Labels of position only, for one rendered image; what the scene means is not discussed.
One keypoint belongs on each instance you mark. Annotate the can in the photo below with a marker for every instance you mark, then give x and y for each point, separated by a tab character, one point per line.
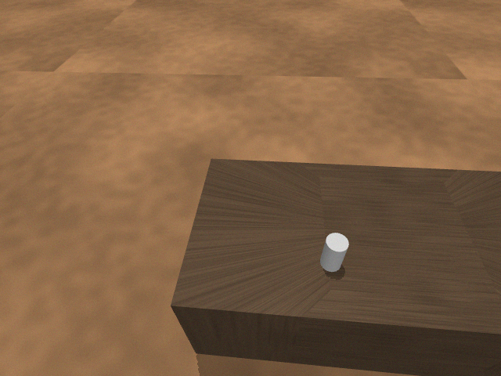
334	251

